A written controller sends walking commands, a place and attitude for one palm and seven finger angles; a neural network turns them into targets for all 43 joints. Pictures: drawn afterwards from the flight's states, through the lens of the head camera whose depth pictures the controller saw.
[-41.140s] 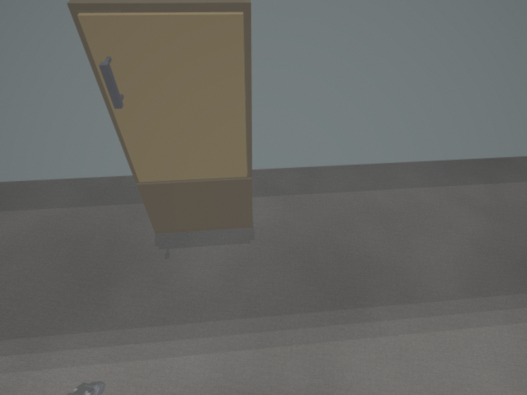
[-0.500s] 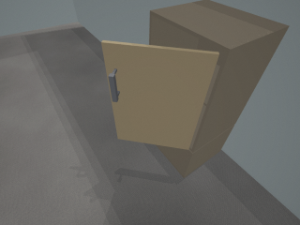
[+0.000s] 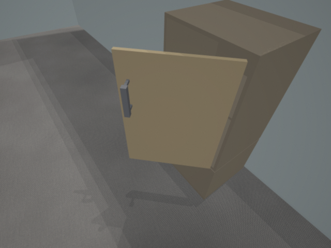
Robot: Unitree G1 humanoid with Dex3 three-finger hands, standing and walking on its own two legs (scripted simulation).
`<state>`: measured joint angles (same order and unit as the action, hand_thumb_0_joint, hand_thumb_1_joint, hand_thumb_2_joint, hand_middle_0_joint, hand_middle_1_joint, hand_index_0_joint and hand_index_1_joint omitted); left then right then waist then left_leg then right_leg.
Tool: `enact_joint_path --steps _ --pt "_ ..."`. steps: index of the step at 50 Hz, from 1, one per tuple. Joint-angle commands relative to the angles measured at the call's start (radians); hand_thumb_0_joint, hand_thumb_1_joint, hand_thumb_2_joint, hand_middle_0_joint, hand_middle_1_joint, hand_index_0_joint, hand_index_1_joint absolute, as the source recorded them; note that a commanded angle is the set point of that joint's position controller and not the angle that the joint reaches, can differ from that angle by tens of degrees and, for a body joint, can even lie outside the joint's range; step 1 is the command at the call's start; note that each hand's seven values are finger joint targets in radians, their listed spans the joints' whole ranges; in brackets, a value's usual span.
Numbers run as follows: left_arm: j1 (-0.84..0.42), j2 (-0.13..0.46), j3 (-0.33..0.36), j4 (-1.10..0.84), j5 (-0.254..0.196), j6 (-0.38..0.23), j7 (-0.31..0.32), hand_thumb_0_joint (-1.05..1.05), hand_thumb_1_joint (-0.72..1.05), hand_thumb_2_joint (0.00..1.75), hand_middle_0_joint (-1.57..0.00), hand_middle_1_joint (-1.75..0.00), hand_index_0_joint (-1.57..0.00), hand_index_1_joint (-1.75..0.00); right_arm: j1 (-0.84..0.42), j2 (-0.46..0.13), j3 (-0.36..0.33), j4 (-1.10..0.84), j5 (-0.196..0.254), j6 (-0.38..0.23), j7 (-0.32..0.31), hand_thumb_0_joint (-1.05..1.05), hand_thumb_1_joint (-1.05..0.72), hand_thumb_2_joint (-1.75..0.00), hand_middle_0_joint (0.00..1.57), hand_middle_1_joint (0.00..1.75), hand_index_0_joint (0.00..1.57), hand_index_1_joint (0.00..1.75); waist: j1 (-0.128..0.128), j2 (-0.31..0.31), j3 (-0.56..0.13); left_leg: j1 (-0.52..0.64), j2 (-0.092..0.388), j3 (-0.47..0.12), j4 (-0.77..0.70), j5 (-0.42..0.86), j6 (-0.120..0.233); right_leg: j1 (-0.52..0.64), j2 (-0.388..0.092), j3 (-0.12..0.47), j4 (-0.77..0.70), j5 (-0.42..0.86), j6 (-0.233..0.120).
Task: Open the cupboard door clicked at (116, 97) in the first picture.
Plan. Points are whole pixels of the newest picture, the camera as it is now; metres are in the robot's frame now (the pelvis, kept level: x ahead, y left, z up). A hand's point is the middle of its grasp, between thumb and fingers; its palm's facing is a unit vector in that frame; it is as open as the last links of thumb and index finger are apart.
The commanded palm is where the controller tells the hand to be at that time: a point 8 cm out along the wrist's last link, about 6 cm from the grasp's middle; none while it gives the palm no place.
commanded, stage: shuffle to correct the standing spot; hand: left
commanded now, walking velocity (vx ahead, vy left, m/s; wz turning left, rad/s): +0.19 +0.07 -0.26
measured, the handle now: (127, 98) +0.60 +0.18 +0.02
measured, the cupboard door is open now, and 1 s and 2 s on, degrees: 45 45 45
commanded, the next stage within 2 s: come to a stop and stand still in 0.02 s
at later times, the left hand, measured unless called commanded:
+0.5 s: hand out of the picture +0.12 +0.21 -0.19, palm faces -0.04 -0.98 -0.18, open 7.3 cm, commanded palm none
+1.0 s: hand out of the picture +0.09 +0.20 -0.18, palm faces -0.07 -0.98 -0.17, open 7.3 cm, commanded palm none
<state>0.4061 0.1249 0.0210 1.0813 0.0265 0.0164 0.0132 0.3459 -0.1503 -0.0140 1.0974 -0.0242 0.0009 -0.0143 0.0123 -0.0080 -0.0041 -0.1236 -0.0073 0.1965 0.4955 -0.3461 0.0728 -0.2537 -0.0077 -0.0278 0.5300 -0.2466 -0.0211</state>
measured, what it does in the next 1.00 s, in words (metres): steps on the spot: left foot, then right foot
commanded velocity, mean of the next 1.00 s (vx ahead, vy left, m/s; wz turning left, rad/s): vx -0.02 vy -0.01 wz -0.01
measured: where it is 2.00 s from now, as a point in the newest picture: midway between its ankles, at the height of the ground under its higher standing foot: outside the picture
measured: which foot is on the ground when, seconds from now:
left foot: down 0.00-0.22, up 0.24-0.38, down 0.40-1.00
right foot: down 0.00-0.44, up 0.46-0.74, down 0.76-1.00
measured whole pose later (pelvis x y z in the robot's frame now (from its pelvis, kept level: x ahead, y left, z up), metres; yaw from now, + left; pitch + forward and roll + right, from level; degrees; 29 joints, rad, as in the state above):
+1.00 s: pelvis +0.03 +0.03 +0.00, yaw -6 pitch -2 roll -2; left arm 0.26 0.16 0.03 1.02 0.02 0.02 0.02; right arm 0.26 -0.17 -0.04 1.09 -0.03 0.02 -0.01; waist -0.01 0.00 0.03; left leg -0.23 0.05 0.04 0.58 -0.30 0.00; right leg -0.17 0.01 -0.07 0.50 -0.29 -0.01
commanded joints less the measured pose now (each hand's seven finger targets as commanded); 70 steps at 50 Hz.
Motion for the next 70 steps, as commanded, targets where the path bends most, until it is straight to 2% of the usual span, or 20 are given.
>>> enact_joint_path --steps 1,5,8,9,10,11,18,21,30,36,38,40,47,51,56,57,58,61,64,70 --pt "0.014 0.058 0.024 -0.075 0.004 -0.026 -0.001 0.0 0.9 0.9 -0.2 -0.3 -0.2 -0.3 0.073 -0.157 -0.041 -0.044 0.004 -0.024 -0.01 0.0 -0.9 -0.9 0.2 0.3 0.2 0.3 -0.022 0.09 0.196 -0.064 0.258 -0.286 -0.276 -0.264 0.046 -0.187 -0.014 0.033 0.083 -0.093 -0.042" --pt "-0.067 0.026 0.02 -0.112 0.002 -0.042 -0.004 0.0 0.9 0.9 -0.2 -0.3 -0.2 -0.3 0.133 -0.13 -0.034 -0.018 0.001 -0.047 -0.013 0.0 -0.9 -0.9 0.2 0.3 0.2 0.3 -0.046 0.06 0.171 0.135 0.342 -0.256 -0.219 0.254 0.127 -0.31 -0.052 -0.036 0.189 -0.176 -0.015" --pt "0.088 0.017 0.028 -0.051 0.002 -0.05 0.003 0.0 0.9 0.9 -0.2 -0.3 -0.2 -0.3 0.076 -0.119 -0.025 -0.028 0.009 -0.047 -0.02 0.0 -0.9 -0.9 0.2 0.3 0.2 0.3 0.035 -0.041 0.091 -0.013 0.217 -0.083 0.046 0.612 0.043 0.034 -0.032 -0.016 -0.006 0.099 -0.048" --pt "0.199 0.074 0.043 -0.018 0.004 -0.057 0.016 0.0 0.9 0.9 -0.2 -0.3 -0.2 -0.3 0.052 -0.109 -0.024 -0.048 0.021 -0.051 -0.023 0.0 -0.9 -0.9 0.2 0.3 0.2 0.3 0.071 -0.166 0.019 -0.18 0.134 -0.026 0.225 0.529 -0.014 0.235 -0.148 0.172 -0.018 0.411 -0.103" --pt "0.255 0.138 0.053 0.002 -0.001 -0.06 0.028 0.0 0.9 0.9 -0.2 -0.3 -0.2 -0.3 0.027 -0.072 -0.018 -0.069 0.028 -0.052 -0.018 0.0 -0.9 -0.9 0.2 0.3 0.2 0.3 0.069 -0.263 -0.015 -0.332 0.036 0.009 0.411 0.04 -0.069 0.347 -0.341 0.37 -0.107 0.746 -0.21" --pt "0.235 0.142 0.047 0.001 -0.012 -0.062 0.035 0.0 0.9 0.9 -0.2 -0.3 -0.2 -0.3 -0.021 -0.072 -0.02 -0.076 0.03 -0.041 -0.025 0.0 -0.9 -0.9 0.2 0.3 0.2 0.3 0.061 -0.163 0.005 -0.334 0.034 -0.108 0.508 -0.2 -0.076 0.289 -0.372 0.361 -0.124 0.923 -0.273" --pt "-0.085 0.137 0.044 -0.109 -0.007 -0.014 0.039 0.0 0.9 0.9 -0.2 -0.3 -0.2 -0.3 0.097 0.012 -0.03 -0.014 0.028 -0.001 -0.023 0.0 -0.9 -0.9 0.2 0.3 0.2 0.3 -0.057 -0.101 0.031 -0.018 0.048 -0.111 -0.006 0.18 -0.091 -0.047 -0.178 0.082 -0.052 0.382 -0.084" --pt "-0.058 0.087 0.044 -0.129 -0.015 0.003 0.034 0.0 0.9 0.9 -0.2 -0.3 -0.2 -0.3 0.015 -0.118 -0.051 -0.064 0.009 -0.011 -0.03 0.0 -0.9 -0.9 0.2 0.3 0.2 0.3 -0.005 0.174 0.033 -0.12 0.267 -0.317 -0.109 0.561 0.019 -0.006 -0.037 -0.004 0.058 0.03 0.031" --pt "-0.132 0.098 0.048 -0.168 -0.006 0.022 0.022 0.0 0.9 0.9 -0.2 -0.3 -0.2 -0.3 -0.036 -0.191 -0.081 -0.095 -0.005 -0.004 -0.051 0.0 -0.9 -0.9 0.2 0.3 0.2 0.3 -0.044 0.161 -0.018 0.109 0.358 -0.361 -0.062 1.012 0.145 -0.154 -0.009 0.03 0.263 -0.274 0.027" --pt "-0.079 0.114 0.05 -0.172 -0.002 0.013 0.014 0.0 0.9 0.9 -0.2 -0.3 -0.2 -0.3 -0.094 -0.193 -0.086 -0.114 0.005 0.007 -0.037 0.0 -0.9 -0.9 0.2 0.3 0.2 0.3 -0.004 0.107 -0.105 -0.007 0.258 -0.266 0.008 0.649 0.039 0.106 -0.011 -0.015 -0.108 0.078 0.03" --pt "-0.071 0.186 0.055 -0.161 0.007 -0.003 0.025 0.0 0.9 0.9 -0.2 -0.3 -0.2 -0.3 -0.093 -0.104 -0.069 -0.129 0.015 0.009 -0.023 0.0 -0.9 -0.9 0.2 0.3 0.2 0.3 -0.005 -0.133 -0.081 -0.215 0.103 -0.146 0.109 0.158 -0.058 0.232 -0.198 0.18 -0.185 0.385 -0.019" --pt "-0.108 0.206 0.038 -0.161 0.0 -0.01 0.024 0.0 0.9 0.9 -0.2 -0.3 -0.2 -0.3 -0.144 -0.067 -0.055 -0.138 0.014 0.028 -0.013 0.0 -0.9 -0.9 0.2 0.3 0.2 0.3 0.003 -0.126 -0.023 -0.212 0.052 -0.16 0.226 -0.152 -0.087 0.071 -0.311 0.219 -0.239 0.231 -0.149" --pt "-0.138 0.175 0.032 -0.122 -0.009 -0.024 0.014 0.0 0.9 0.9 -0.2 -0.3 -0.2 -0.3 -0.057 -0.076 -0.032 -0.048 -0.001 0.009 0.005 0.0 -0.9 -0.9 0.2 0.3 0.2 0.3 -0.02 -0.107 0.127 -0.106 0.059 -0.149 0.041 0.04 -0.082 -0.063 -0.191 0.193 -0.294 -0.239 -0.092" --pt "-0.11 0.135 0.029 -0.095 -0.008 -0.02 0.012 0.0 0.9 0.9 -0.2 -0.3 -0.2 -0.3 -0.007 -0.092 -0.021 -0.014 0.0 -0.009 -0.002 0.0 -0.9 -0.9 0.2 0.3 0.2 0.3 -0.014 0.08 0.131 -0.1 0.107 -0.234 -0.121 0.047 -0.048 -0.034 -0.091 0.097 -0.187 -0.176 -0.03" --pt "-0.024 0.086 0.006 -0.029 -0.005 -0.025 0.015 0.0 0.9 0.9 -0.2 -0.3 -0.2 -0.3 -0.036 -0.103 -0.015 -0.012 0.011 -0.023 -0.012 0.0 -0.9 -0.9 0.2 0.3 0.2 0.3 0.019 0.094 0.109 -0.166 0.148 -0.3 -0.228 0.042 -0.019 0.115 -0.071 0.021 -0.123 0.047 0.004" --pt "0.064 0.137 -0.008 0.032 -0.005 -0.057 0.062 0.0 0.9 0.9 -0.2 -0.3 -0.2 -0.3 -0.159 -0.111 0.004 -0.094 0.019 -0.04 -0.013 0.0 -0.9 -0.9 0.2 0.3 0.2 0.3 0.058 0.093 0.15 -0.188 0.095 -0.193 0.074 0.263 -0.064 0.043 -0.149 0.113 -0.169 0.405 -0.006" --pt "0.041 0.178 -0.005 0.009 0.001 -0.078 0.054 0.0 0.9 0.9 -0.2 -0.3 -0.2 -0.3 -0.086 -0.067 0.02 -0.11 0.019 -0.037 -0.013 0.0 -0.9 -0.9 0.2 0.3 0.2 0.3 -0.015 0.015 0.062 -0.142 0.069 -0.2 0.071 0.277 -0.074 0.107 -0.201 0.14 -0.111 0.813 -0.031" --pt "-0.019 0.128 -0.019 -0.018 -0.011 -0.07 0.044 0.0 0.9 0.9 -0.2 -0.3 -0.2 -0.3 0.053 -0.09 0.003 -0.062 0.015 -0.044 -0.016 0.0 -0.9 -0.9 0.2 0.3 0.2 0.3 -0.038 -0.049 -0.122 -0.052 0.11 -0.238 0.005 0.338 -0.048 0.161 -0.136 0.054 -0.029 0.405 -0.027" --pt "-0.018 0.108 -0.023 -0.023 -0.007 -0.045 0.042 0.0 0.9 0.9 -0.2 -0.3 -0.2 -0.3 0.008 -0.101 0.005 -0.072 0.015 -0.041 -0.017 0.0 -0.9 -0.9 0.2 0.3 0.2 0.3 -0.018 0.048 0.007 -0.12 0.131 -0.275 -0.051 0.348 -0.03 0.089 -0.089 0.026 -0.058 0.062 -0.01" --pt "0.002 0.09 -0.025 -0.022 -0.002 -0.028 0.035 0.0 0.9 0.9 -0.2 -0.3 -0.2 -0.3 -0.007 -0.112 -0.001 -0.088 0.013 -0.032 -0.011 0.0 -0.9 -0.9 0.2 0.3 0.2 0.3 -0.009 0.046 0.148 -0.243 0.122 -0.331 -0.214 -0.015 -0.02 0.048 -0.075 0.008 -0.068 -0.018 -0.001"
